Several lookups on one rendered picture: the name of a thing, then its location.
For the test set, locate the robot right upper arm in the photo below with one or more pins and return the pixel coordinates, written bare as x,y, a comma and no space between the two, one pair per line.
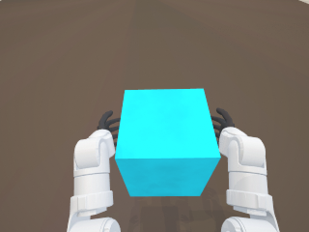
245,224

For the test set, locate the robot right forearm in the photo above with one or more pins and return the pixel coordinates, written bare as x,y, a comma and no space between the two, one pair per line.
247,167

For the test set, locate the carton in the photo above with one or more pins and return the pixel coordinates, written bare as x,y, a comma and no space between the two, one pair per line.
166,142

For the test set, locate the left robot hand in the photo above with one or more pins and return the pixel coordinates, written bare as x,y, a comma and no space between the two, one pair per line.
103,124

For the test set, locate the robot left forearm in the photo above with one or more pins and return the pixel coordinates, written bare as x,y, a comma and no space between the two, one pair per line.
91,168

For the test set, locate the right robot hand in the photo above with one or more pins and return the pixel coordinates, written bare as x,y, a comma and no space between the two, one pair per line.
227,122

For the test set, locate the robot left upper arm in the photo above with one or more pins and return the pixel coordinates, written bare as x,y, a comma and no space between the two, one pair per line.
103,224

